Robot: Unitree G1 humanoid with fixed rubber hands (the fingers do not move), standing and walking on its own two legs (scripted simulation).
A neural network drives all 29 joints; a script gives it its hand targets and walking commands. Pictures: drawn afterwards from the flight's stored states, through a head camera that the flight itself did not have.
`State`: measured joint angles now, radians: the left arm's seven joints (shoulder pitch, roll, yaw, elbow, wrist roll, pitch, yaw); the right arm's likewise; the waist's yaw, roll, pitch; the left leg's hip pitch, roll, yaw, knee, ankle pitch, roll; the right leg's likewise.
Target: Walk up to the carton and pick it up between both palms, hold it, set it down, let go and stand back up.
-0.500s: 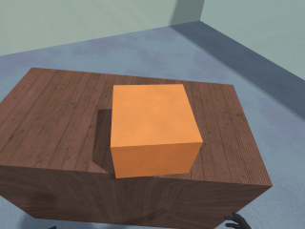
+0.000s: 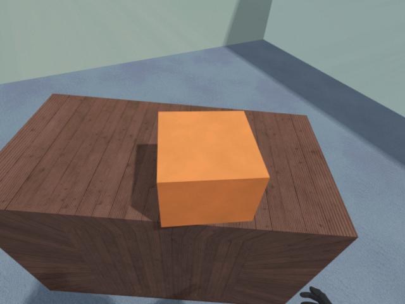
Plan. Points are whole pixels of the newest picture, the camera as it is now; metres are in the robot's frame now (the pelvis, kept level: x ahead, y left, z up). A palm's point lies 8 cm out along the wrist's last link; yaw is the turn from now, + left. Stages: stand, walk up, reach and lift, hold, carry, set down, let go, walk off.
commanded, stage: stand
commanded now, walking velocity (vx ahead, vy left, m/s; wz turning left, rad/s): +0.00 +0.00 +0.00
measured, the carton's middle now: (204, 165) +0.47 +0.01 -0.01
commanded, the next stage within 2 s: none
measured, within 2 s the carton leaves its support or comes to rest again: neither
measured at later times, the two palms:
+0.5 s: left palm out of the picture +0.08 +0.28 -0.11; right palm out of the picture +0.13 -0.25 -0.08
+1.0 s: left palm out of the picture +0.08 +0.28 -0.11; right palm out of the picture +0.12 -0.26 -0.09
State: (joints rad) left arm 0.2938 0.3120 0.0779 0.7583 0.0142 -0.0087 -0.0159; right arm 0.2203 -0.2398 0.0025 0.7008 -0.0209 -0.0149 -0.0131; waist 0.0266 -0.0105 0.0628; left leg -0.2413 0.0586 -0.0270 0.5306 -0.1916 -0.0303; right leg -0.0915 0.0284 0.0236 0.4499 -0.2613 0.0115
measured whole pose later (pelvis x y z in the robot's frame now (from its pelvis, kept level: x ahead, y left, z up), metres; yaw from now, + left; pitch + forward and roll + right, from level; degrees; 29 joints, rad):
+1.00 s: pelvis +0.00 -0.01 +0.00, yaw +0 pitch -5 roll -2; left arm 0.24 0.32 0.08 0.86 0.01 -0.02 -0.02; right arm 0.22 -0.26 0.00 0.75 -0.02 -0.01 -0.01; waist 0.03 0.01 0.06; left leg -0.24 0.06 -0.03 0.48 -0.17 -0.03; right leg -0.10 0.03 0.02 0.43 -0.25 0.01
